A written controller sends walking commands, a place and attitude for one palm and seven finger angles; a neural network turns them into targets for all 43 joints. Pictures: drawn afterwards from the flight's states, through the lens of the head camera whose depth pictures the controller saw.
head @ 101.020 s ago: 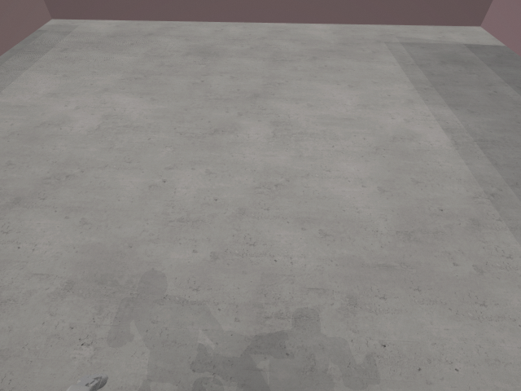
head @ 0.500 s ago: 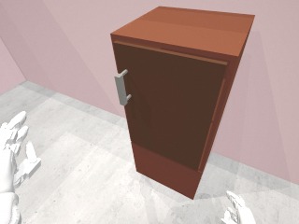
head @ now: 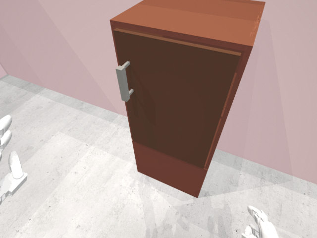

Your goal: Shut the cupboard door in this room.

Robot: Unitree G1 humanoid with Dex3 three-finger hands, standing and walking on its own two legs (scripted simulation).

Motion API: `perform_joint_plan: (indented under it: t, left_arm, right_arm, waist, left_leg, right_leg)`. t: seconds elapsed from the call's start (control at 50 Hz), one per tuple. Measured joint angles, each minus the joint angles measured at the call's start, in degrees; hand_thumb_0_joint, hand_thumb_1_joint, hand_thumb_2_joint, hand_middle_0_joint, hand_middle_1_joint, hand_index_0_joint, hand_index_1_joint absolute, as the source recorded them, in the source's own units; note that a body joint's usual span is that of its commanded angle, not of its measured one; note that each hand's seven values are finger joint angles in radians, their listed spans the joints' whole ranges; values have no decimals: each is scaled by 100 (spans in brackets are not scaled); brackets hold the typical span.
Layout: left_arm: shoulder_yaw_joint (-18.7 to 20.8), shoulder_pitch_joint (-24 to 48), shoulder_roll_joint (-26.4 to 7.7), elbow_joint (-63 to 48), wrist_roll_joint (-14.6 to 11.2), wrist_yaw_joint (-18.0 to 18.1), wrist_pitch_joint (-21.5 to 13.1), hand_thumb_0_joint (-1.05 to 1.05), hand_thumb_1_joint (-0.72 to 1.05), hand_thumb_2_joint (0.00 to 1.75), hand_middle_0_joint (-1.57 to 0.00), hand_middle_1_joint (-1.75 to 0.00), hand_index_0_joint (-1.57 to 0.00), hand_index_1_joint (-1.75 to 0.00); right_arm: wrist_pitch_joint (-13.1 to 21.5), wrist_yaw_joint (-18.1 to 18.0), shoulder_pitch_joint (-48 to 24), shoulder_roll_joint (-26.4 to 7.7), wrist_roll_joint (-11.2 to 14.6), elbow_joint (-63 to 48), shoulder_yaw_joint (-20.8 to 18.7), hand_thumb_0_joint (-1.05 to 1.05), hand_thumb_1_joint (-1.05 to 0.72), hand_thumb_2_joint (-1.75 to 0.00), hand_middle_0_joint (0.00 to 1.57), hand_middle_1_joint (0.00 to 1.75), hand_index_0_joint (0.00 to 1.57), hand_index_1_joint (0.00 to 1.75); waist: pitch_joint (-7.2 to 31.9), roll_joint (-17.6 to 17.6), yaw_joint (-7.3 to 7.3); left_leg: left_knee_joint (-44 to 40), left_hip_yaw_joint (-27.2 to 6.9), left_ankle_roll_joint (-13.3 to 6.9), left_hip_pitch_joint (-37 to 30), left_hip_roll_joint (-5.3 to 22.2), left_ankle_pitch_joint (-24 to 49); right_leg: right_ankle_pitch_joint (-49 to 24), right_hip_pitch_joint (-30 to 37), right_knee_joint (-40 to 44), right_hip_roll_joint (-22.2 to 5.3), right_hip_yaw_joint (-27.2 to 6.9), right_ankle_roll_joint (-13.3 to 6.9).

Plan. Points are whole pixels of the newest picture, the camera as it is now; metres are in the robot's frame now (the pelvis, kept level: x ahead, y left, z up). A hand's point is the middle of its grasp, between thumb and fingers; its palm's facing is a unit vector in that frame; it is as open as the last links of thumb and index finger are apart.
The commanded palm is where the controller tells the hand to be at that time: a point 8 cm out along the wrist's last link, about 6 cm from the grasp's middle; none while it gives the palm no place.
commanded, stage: step back with the hand held close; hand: left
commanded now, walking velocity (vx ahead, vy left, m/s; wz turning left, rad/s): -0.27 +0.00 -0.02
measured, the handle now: (126, 81) +0.62 +0.16 +0.06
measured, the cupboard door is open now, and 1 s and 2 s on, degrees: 0 0 0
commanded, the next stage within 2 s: stop stepping back and stand still in 1.12 s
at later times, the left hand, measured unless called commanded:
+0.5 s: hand (6, 202) +0.14 +0.25 +0.17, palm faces +0.49 -0.76 -0.42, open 7.4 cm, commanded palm +0.08 +0.29 +0.18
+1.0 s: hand out of the picture +0.06 +0.27 +0.17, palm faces +0.56 -0.71 -0.41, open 7.4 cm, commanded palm -0.01 +0.30 +0.18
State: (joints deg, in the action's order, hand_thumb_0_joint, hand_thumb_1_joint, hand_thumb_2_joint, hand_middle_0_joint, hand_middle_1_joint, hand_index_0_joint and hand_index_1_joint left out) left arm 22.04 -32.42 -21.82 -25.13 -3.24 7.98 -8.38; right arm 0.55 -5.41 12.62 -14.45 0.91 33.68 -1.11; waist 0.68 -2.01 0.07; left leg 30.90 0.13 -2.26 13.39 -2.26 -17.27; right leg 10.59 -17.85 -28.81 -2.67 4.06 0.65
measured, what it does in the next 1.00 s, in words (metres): shifts its weight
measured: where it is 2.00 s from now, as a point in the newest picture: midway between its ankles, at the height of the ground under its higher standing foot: outside the picture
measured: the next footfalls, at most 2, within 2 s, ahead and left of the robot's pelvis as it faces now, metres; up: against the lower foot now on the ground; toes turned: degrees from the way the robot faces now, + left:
left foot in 1.10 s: -0.04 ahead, +0.10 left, +0.00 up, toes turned +3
right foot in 1.40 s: -0.26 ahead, -0.13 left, +0.00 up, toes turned +2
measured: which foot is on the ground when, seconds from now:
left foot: down 0.00-0.98, up 1.00-1.00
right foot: down 0.00-1.00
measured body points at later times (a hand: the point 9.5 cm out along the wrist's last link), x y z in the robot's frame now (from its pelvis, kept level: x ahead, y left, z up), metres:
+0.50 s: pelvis -0.06 -0.01 -0.02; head -0.07 +0.00 +0.43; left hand +0.11 +0.29 +0.19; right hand +0.08 -0.26 -0.10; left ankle -0.01 +0.09 -0.73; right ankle +0.05 -0.13 -0.73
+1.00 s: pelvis -0.12 -0.01 -0.03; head -0.12 +0.00 +0.42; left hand +0.02 +0.30 +0.19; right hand +0.07 -0.24 -0.10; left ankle -0.02 +0.10 -0.72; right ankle +0.01 -0.13 -0.73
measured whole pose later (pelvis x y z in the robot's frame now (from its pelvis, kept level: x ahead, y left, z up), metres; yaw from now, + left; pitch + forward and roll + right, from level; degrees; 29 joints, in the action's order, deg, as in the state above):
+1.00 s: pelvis -0.12 -0.01 -0.03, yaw +5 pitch -1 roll -1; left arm 25.8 -27.3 -21.5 -29.0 0.0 9.3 -15.5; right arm 4.7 -3.4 11.8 -12.3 -0.4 34.8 -1.3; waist -0.2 1.2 0.4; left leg 46.3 1.1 -0.8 31.4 -0.3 -24.6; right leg 9.7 -28.7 -38.7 0.4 -1.3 0.7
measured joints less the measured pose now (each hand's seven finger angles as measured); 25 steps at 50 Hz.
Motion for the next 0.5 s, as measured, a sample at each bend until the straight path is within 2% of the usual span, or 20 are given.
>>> perform_joint_plan:
  t: [0.12,0.34,0.5]
  left_arm:
    - [282,169,-240,-176,26,59,-63,2,89,89,-22,-30,-22,-30]
    - [231,396,42,-1,272,92,-219,2,89,89,-21,-30,-21,-30]
    - [316,476,-45,-282,324,196,-461,2,89,89,-22,-30,-22,-30]
  right_arm:
    - [-35,-37,9,132,-31,-161,49,1,-90,-90,20,30,20,30]
    - [79,41,163,210,-17,-276,164,1,-90,-90,20,30,20,30]
    - [175,78,346,122,-68,-80,105,1,-90,-90,20,30,20,30]
  waist:
    - [-8,154,46]
    - [43,183,-33]
    - [25,251,-72]
  left_leg:
    - [207,112,-67,183,-54,15]
    - [919,98,-51,753,53,-101]
    - [1221,-13,19,1089,136,-398]
  right_leg:
    - [-41,-224,-230,-48,-133,53]
    - [-68,-688,-699,36,-101,-15]
    - [-186,-860,-680,100,33,-130]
